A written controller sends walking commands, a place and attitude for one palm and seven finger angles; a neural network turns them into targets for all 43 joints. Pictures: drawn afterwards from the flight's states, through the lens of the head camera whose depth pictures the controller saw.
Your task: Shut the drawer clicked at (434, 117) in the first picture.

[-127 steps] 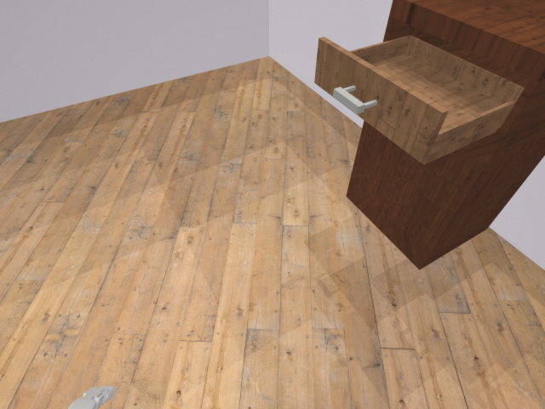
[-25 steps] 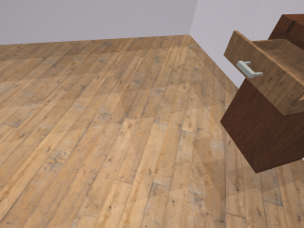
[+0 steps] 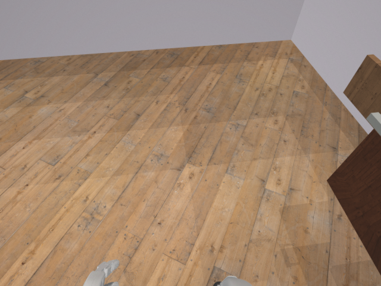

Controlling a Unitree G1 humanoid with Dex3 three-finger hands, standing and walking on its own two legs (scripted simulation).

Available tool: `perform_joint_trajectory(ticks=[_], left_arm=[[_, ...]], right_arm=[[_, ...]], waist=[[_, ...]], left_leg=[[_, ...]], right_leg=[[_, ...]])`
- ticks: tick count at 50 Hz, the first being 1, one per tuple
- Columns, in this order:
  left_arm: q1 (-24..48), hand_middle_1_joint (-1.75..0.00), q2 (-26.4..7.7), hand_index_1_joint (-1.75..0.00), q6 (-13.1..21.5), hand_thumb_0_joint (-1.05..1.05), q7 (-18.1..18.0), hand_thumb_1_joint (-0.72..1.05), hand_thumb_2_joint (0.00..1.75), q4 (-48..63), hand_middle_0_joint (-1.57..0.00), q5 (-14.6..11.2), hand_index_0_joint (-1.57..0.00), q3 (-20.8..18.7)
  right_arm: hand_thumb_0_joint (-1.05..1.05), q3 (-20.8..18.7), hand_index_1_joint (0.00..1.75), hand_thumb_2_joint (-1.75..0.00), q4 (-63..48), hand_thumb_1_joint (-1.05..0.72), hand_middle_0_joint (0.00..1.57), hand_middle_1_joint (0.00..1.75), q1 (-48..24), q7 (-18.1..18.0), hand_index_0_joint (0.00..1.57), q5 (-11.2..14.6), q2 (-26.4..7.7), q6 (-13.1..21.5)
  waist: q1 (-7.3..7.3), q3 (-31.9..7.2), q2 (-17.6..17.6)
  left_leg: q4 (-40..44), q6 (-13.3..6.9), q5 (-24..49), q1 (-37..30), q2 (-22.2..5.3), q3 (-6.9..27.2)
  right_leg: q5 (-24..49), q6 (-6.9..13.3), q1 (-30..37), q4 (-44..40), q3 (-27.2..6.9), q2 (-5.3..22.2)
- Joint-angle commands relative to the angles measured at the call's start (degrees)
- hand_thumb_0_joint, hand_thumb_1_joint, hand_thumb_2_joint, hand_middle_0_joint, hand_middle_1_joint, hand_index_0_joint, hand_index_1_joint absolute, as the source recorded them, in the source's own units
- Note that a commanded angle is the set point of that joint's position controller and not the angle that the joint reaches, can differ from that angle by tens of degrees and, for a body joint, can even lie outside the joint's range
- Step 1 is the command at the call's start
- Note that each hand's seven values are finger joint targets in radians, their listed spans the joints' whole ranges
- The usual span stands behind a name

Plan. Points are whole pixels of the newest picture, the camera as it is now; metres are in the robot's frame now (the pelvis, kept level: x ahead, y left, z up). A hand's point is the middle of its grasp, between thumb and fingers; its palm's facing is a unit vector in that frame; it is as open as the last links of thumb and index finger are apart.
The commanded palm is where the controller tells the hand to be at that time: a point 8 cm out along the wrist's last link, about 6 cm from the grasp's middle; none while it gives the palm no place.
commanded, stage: walk to a spot facing it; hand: left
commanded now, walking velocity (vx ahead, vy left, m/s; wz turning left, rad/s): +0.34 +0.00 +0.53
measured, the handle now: out of the picture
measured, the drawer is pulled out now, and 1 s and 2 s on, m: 0.30 0.30 0.30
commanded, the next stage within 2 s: turn to face it in 0.34 s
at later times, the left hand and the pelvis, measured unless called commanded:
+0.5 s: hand out of the picture +0.07 +0.19 -0.18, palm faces +0.36 -0.92 -0.17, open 7.4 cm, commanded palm none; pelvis +0.18 +0.04 +0.00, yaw +17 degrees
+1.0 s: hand (91, 244) +0.24 +0.26 -0.15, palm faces +0.11 -0.97 -0.21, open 7.4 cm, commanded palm none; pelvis +0.21 +0.06 +0.02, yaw +2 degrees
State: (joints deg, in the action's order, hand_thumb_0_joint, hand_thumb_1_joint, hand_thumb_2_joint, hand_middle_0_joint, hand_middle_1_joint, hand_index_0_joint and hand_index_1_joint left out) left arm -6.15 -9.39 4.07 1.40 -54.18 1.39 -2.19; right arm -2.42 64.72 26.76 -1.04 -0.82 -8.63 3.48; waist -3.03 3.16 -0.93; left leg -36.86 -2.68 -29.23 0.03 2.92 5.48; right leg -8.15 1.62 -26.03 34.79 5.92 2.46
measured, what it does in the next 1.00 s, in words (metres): walks ahead: left foot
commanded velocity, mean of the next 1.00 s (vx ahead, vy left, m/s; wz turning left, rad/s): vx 0.06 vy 0.00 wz -0.11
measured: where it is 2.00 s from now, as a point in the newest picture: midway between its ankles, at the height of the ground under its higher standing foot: outside the picture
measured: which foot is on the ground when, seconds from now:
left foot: up 0.00-0.46, down 0.48-1.00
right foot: down 0.00-0.46, up 0.48-1.00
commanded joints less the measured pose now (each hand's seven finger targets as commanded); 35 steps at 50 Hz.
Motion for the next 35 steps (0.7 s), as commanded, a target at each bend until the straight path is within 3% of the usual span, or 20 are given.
perform_joint_trajectory(ticks=[1, 2, 3, 5, 6, 10, 15, 17, 19, 21, 22, 23, 24, 25, 26, 27, 28, 30, 33, 35], left_arm=[[-19.48, -0.30, -15.15, -0.30, 0.35, 0.00, -1.86, 0.90, 0.90, -2.74, -0.20, -0.12, -0.20, -4.69], [-15.14, -0.30, -12.49, -0.30, 0.42, 0.00, -1.97, 0.90, 0.90, -1.37, -0.20, -0.01, -0.20, -3.91], [-11.83, -0.30, -9.42, -0.30, 0.58, 0.00, -2.19, 0.90, 0.90, -0.95, -0.20, -0.04, -0.20, -3.17], [-10.97, -0.30, -6.14, -0.30, 1.27, 0.00, -2.28, 0.90, 0.90, -0.83, -0.20, 0.33, -0.20, -1.79], [-11.41, -0.30, -5.98, -0.30, 1.37, 0.00, -2.31, 0.90, 0.90, -1.06, -0.20, 0.36, -0.20, -1.64], [-12.75, -0.30, -6.37, -0.30, 1.46, 0.00, -2.47, 0.90, 0.90, -1.67, -0.20, 0.26, -0.20, -1.60], [-16.22, -0.30, -7.78, -0.30, 0.91, 0.00, -2.67, 0.90, 0.90, -2.38, -0.20, 0.10, -0.20, -1.44], [-17.51, -0.30, -9.62, -0.30, 0.37, 0.00, -2.90, 0.90, 0.90, -2.55, -0.20, 0.21, -0.20, -1.78], [-17.29, -0.30, -11.80, -0.30, -0.10, 0.00, -2.95, 0.90, 0.90, -2.12, -0.20, 0.32, -0.20, -2.40], [-16.97, -0.30, -13.59, -0.30, -0.48, 0.00, -2.83, 0.90, 0.90, -1.35, -0.20, 0.18, -0.20, -2.98], [-16.07, -0.30, -13.70, -0.30, -0.60, 0.00, -2.79, 0.90, 0.90, -1.01, -0.20, -0.23, -0.20, -3.12], [-18.22, -0.30, -10.66, -0.30, -0.91, 0.00, -2.47, 0.90, 0.90, -0.07, -0.20, -1.01, -0.20, -2.57], [-19.56, -0.30, -7.18, -0.30, -1.27, 0.00, -2.48, 0.90, 0.90, 1.13, -0.20, -1.36, -0.20, -1.15], [-18.82, -0.30, -8.53, -0.30, -1.94, 0.00, -3.38, 0.90, 0.90, 0.58, -0.20, -1.27, -0.20, -1.15], [-17.16, -0.30, -6.65, -0.30, -2.17, 0.00, -3.73, 0.90, 0.90, -0.20, -0.20, -1.19, -0.20, -0.91], [-17.99, -0.30, -5.05, -0.30, -2.48, 0.00, -3.72, 0.90, 0.90, -1.82, -0.20, -0.77, -0.20, -0.67], [-18.52, -0.30, -4.45, -0.30, -3.13, 0.00, -3.48, 0.90, 0.90, -3.73, -0.20, -0.40, -0.20, -0.36], [-20.59, -0.30, -3.52, -0.30, -4.71, 0.00, -3.36, 0.90, 0.90, -5.31, -0.20, -0.29, -0.20, -0.50], [-21.06, -0.30, -4.71, -0.30, -6.54, 0.00, -3.03, 0.90, 0.90, -5.34, -0.20, -0.23, -0.20, -1.66], [-18.67, -0.30, -4.98, -0.30, -7.52, 0.00, -2.70, 0.90, 0.90, -4.20, -0.20, 0.09, -0.20, -2.64]], right_arm=[[0.00, -2.28, 0.30, -0.90, -6.20, -0.90, 0.20, 0.30, -1.13, 0.68, 0.20, 0.39, -6.55, 1.58], [0.00, -2.03, 0.30, -0.90, -7.06, -0.90, 0.20, 0.30, -4.63, 1.14, 0.20, -0.06, -5.58, 1.25], [0.00, -2.07, 0.30, -0.90, -7.00, -0.90, 0.20, 0.30, -6.69, 1.43, 0.20, -0.19, -4.93, 0.46], [0.00, -1.55, 0.30, -0.90, -6.96, -0.90, 0.20, 0.30, -6.98, 2.01, 0.20, -0.46, -3.33, -1.18], [0.00, -1.54, 0.30, -0.90, -7.01, -0.90, 0.20, 0.30, -6.75, 2.20, 0.20, -0.51, -2.95, -1.88], [0.00, -1.70, 0.30, -0.90, -9.50, -0.90, 0.20, 0.30, -11.62, 3.12, 0.20, -0.56, -3.04, -3.36], [0.00, -0.67, 0.30, -0.90, -13.62, -0.90, 0.20, 0.30, -22.05, 4.19, 0.20, -0.48, -2.96, -3.41], [0.00, -0.43, 0.30, -0.90, -14.92, -0.90, 0.20, 0.30, -24.45, 4.30, 0.20, -0.53, -3.51, -3.24], [0.00, -0.74, 0.30, -0.90, -15.29, -0.90, 0.20, 0.30, -22.70, 4.05, 0.20, -0.67, -4.84, -3.03], [0.00, -1.52, 0.30, -0.90, -14.43, -0.90, 0.20, 0.30, -17.24, 3.47, 0.20, -0.90, -7.17, -2.76], [0.00, -2.13, 0.30, -0.90, -13.03, -0.90, 0.20, 0.30, -10.97, 3.04, 0.20, -1.08, -9.36, -2.47], [0.00, -3.19, 0.30, -0.90, -12.22, -0.90, 0.20, 0.30, -5.62, 2.26, 0.20, -1.48, -15.27, -2.09], [0.00, -3.78, 0.30, -0.90, -11.66, -0.90, 0.20, 0.30, -1.88, 1.19, 0.20, -0.28, -20.15, -1.57], [0.00, -3.02, 0.30, -0.90, -11.42, -0.90, 0.20, 0.30, -3.70, 0.74, 0.20, 0.68, -18.47, -2.12], [0.00, -2.22, 0.30, -0.90, -12.41, -0.90, 0.20, 0.30, -7.84, 0.30, 0.20, 0.33, -15.63, -1.60], [0.00, -1.53, 0.30, -0.90, -13.05, -0.90, 0.20, 0.30, -12.17, -0.23, 0.20, 0.17, -13.47, -1.06], [0.00, -0.66, 0.30, -0.90, -13.22, -0.90, 0.20, 0.30, -15.84, -0.32, 0.20, 0.17, -10.15, -0.71], [0.00, 0.22, 0.30, -0.90, -12.11, -0.90, 0.20, 0.30, -17.13, -0.52, 0.20, 0.18, -8.26, -0.47], [0.00, -0.12, 0.30, -0.90, -11.70, -0.90, 0.20, 0.30, -17.97, -0.65, 0.20, 0.38, -8.36, -1.20], [0.00, -0.62, 0.30, -0.90, -11.73, -0.90, 0.20, 0.30, -17.44, -0.75, 0.20, 0.25, -8.42, -1.90]], waist=[[8.30, -8.25, 10.33], [7.19, -3.85, 8.62], [5.13, -0.33, 5.89], [2.97, 1.22, 4.89], [2.29, 1.08, 6.55], [1.56, 2.05, 7.47], [4.03, 3.43, 7.48], [4.94, 2.12, 6.70], [4.07, -0.46, 7.43], [1.60, -4.82, 7.79], [-1.82, -9.03, 5.39], [-2.70, -15.79, -8.35], [-3.07, -22.32, -16.06], [-2.22, -22.89, -5.64], [-0.87, -17.22, -1.73], [1.22, -14.33, -2.69], [2.77, -10.15, -2.63], [4.61, -5.48, -3.98], [5.27, -4.77, -6.46], [4.73, -1.82, -4.40]], left_leg=[[-42.36, -1.22, 3.84, 34.09, -4.25, -1.27], [-42.79, -0.66, 7.66, 35.07, -6.16, -2.69], [-41.54, -0.48, 10.68, 33.79, -8.54, -2.19], [-38.30, 0.75, 13.18, 31.55, -9.08, -3.27], [-36.79, 1.31, 13.92, 32.15, -9.24, -4.07], [-29.95, 3.28, 18.61, 35.66, -10.33, -6.77], [-13.68, 3.76, 21.09, 34.96, -9.38, -11.43], [-8.23, 3.04, 19.88, 33.24, -8.08, -12.93], [-4.09, 2.01, 17.09, 28.87, -6.08, -14.48], [1.00, 0.74, 17.59, 19.34, -2.84, -15.87], [7.32, 0.08, 24.54, 8.29, -3.24, -13.85], [8.84, -3.74, 45.34, -7.23, -15.81, 0.06], [9.63, -12.11, 74.54, -15.71, -30.37, 17.35], [10.42, -13.89, 71.34, -13.11, -31.23, 10.89], [12.74, -12.59, 63.23, -5.82, -29.05, 6.46], [13.72, -10.36, 57.13, -0.80, -26.61, 4.44], [15.88, -7.57, 54.04, 5.39, -23.77, -0.90], [19.41, -3.65, 51.04, 12.29, -20.33, -5.80], [22.51, -3.94, 36.50, 14.69, -20.52, -8.41], [24.93, -4.05, 24.07, 16.61, -21.20, -7.95]], right_leg=[[-14.56, 8.58, 31.92, -20.13, -34.28, 24.29], [-16.70, 7.50, 23.34, -21.89, -31.09, 22.68], [-15.18, 5.99, 16.91, -22.55, -23.20, 21.29], [-4.81, 4.02, 10.88, -22.85, -12.54, 18.19], [-0.33, 3.53, 10.76, -22.68, -8.36, 17.40], [5.40, 3.31, 11.54, -23.93, -0.43, 15.98], [19.85, 2.49, 17.22, -21.20, 6.33, 14.99], [25.84, 2.32, 21.87, -18.14, 7.02, 16.15], [33.39, 2.16, 25.09, -12.06, 7.84, 17.73], [40.44, 0.86, 25.27, -0.67, 9.79, 17.68], [34.80, -0.76, 20.42, 10.17, 10.17, 16.68], [3.42, -4.38, 7.35, 25.66, 9.90, 8.49], [-31.16, -5.76, -5.39, 40.21, 3.01, 1.63], [-29.16, -3.95, -4.40, 43.22, -3.42, 3.68], [-25.72, -3.95, -4.48, 42.16, -3.68, 4.75], [-22.27, -4.33, -4.83, 40.74, -4.95, 5.25], [-18.17, -4.71, -2.97, 37.80, -5.74, 6.52], [-13.57, -5.07, 1.84, 33.46, -6.29, 5.24], [-11.98, -5.07, 2.21, 31.95, -5.85, 3.94], [-10.37, -5.31, -0.66, 33.55, -5.98, 3.33]])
